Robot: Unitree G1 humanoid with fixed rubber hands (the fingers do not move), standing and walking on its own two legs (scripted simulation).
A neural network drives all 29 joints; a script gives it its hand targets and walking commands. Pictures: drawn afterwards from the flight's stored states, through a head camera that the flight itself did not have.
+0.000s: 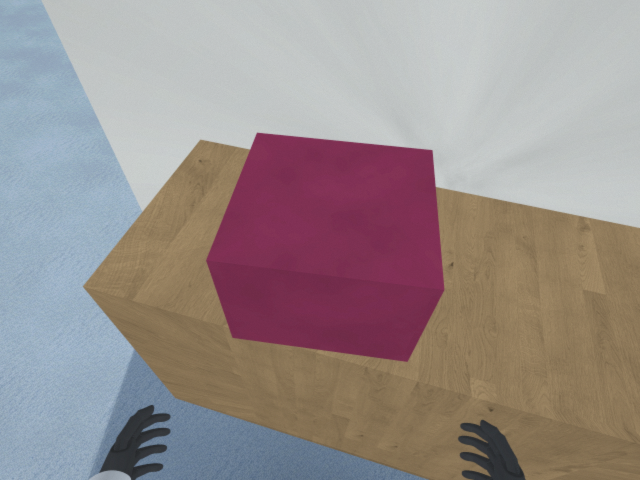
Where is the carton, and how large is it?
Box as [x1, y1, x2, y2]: [206, 133, 443, 361]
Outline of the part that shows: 257,133 206,259 232,337 407,361 443,291 432,150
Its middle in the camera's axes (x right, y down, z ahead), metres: +0.02 +0.00 +0.63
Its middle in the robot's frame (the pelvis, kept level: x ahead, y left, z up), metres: +0.47 +0.01 -0.02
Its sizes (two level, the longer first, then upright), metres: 0.290 0.269 0.216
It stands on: a pedestal, 0.63 m high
